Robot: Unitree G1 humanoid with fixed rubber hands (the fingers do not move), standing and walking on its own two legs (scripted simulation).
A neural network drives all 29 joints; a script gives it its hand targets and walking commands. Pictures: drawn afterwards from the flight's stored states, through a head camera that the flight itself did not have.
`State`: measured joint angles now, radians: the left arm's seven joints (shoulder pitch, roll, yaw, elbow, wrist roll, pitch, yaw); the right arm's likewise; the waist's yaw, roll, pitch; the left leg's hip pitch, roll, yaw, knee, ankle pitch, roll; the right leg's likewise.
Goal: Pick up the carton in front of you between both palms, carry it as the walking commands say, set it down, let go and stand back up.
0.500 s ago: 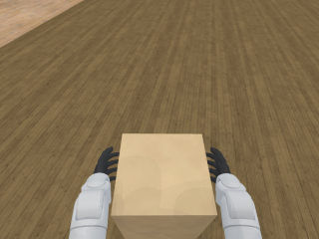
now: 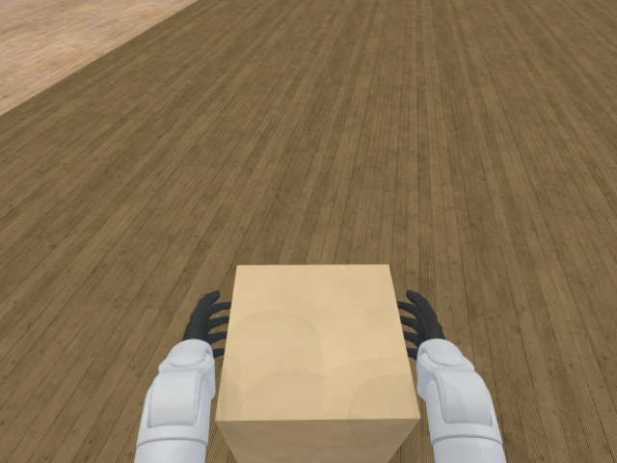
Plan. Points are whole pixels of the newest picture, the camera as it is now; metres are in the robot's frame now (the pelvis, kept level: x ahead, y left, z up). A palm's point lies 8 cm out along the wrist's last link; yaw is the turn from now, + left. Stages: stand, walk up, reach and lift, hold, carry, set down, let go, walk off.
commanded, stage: carry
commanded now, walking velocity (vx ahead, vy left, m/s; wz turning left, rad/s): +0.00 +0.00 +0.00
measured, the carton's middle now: (312, 372) +0.29 +0.00 -0.04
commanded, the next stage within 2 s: hold in 1.14 s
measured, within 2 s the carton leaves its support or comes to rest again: neither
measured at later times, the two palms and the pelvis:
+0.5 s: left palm (200, 373) +0.25 +0.14 +0.04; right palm (446, 371) +0.25 -0.16 +0.04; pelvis -0.04 -0.01 +0.00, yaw +0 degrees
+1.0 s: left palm (199, 389) +0.23 +0.14 +0.04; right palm (454, 388) +0.23 -0.16 +0.04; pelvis -0.06 -0.01 +0.00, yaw +0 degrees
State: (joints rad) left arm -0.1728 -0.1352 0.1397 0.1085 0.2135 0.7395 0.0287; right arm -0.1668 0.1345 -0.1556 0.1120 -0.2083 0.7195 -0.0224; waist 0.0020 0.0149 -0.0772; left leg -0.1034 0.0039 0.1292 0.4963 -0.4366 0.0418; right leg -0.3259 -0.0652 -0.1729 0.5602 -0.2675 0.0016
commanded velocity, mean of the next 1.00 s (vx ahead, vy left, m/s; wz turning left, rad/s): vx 0.00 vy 0.00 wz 0.00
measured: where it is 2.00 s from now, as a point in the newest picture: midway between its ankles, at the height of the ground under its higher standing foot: outside the picture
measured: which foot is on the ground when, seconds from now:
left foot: down 0.00-1.00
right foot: down 0.00-1.00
